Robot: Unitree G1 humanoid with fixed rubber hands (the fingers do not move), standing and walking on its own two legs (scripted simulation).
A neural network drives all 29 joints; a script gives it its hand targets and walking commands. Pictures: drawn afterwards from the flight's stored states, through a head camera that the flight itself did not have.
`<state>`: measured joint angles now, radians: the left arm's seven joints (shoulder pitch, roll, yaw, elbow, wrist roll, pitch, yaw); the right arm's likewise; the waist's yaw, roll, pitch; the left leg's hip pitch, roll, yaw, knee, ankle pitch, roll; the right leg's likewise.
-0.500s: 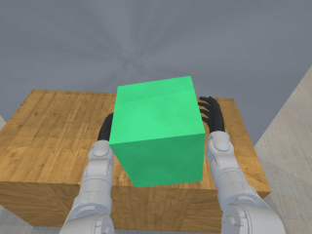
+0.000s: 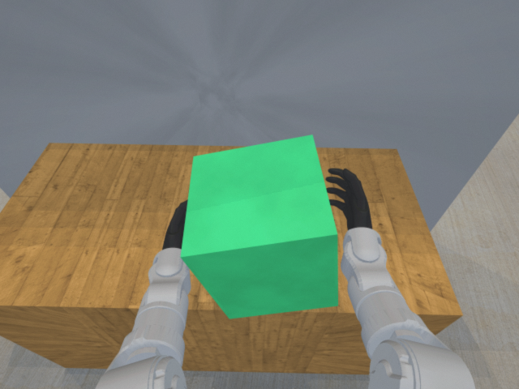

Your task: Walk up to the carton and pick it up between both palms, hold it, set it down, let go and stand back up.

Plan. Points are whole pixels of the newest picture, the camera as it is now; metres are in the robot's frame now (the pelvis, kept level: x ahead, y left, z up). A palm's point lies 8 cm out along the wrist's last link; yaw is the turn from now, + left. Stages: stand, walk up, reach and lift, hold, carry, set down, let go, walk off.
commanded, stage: set down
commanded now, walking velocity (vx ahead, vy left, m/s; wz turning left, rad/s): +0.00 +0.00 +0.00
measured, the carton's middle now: (267, 233) +0.39 +0.04 -0.01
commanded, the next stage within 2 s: none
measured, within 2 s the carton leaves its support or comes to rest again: neither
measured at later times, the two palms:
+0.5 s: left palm (175, 250) +0.35 +0.20 -0.02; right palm (345, 219) +0.39 -0.09 +0.05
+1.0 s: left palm (181, 254) +0.35 +0.19 -0.03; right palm (347, 224) +0.40 -0.10 +0.03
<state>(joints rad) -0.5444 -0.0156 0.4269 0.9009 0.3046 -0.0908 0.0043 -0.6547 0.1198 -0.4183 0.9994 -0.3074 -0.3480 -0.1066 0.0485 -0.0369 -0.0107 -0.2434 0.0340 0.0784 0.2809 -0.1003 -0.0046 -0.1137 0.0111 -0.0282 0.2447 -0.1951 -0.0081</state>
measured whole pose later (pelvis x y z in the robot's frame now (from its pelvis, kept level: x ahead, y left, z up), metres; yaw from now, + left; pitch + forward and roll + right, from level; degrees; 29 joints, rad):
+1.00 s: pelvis -0.01 +0.00 -0.01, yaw +0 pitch +13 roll +0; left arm -0.65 0.04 0.52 1.16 0.32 -0.30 0.02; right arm -0.74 0.15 -0.60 1.07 -0.46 -0.42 -0.09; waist 0.04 -0.05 -0.08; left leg -0.49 0.04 0.08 0.37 -0.11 0.00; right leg -0.38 0.01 -0.03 0.37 -0.23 -0.01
